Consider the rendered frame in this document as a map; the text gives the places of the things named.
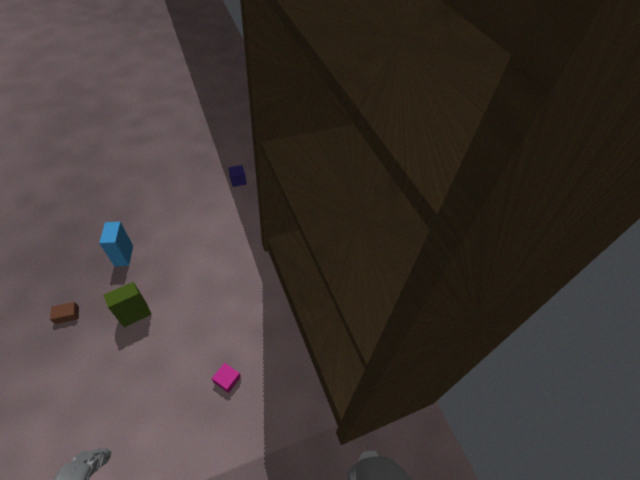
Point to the bookshelf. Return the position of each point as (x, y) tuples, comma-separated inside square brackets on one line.
[(431, 172)]

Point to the left robot hand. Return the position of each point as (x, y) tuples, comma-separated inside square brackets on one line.
[(84, 464)]

